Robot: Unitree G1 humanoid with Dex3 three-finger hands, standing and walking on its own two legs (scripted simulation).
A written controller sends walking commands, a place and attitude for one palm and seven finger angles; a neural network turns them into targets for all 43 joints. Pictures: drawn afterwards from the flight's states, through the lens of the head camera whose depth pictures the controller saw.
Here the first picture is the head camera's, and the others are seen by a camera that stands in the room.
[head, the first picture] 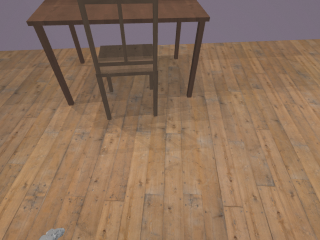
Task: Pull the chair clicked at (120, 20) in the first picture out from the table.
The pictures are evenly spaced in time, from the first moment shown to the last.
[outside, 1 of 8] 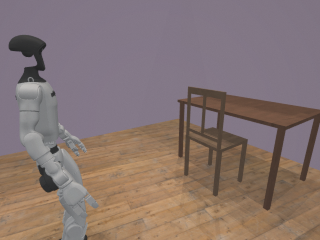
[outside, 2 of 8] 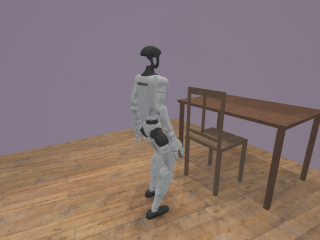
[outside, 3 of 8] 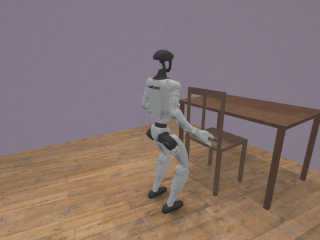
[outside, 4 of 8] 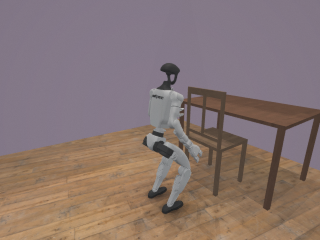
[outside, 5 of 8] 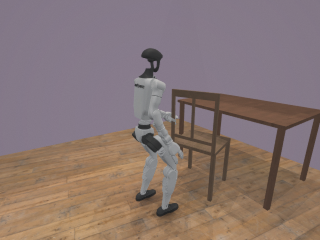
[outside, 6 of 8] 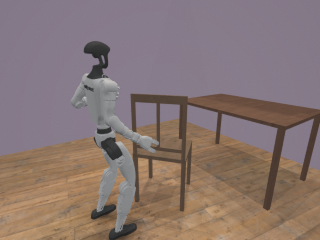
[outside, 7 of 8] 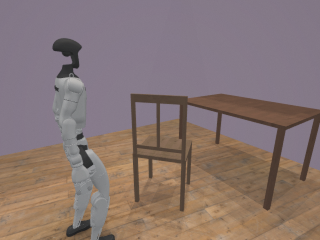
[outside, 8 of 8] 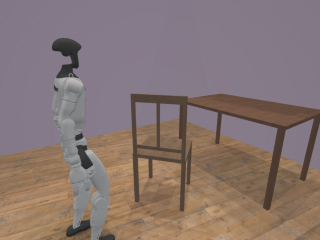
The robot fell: no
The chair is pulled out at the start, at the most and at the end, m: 0.00 0.55 0.55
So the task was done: yes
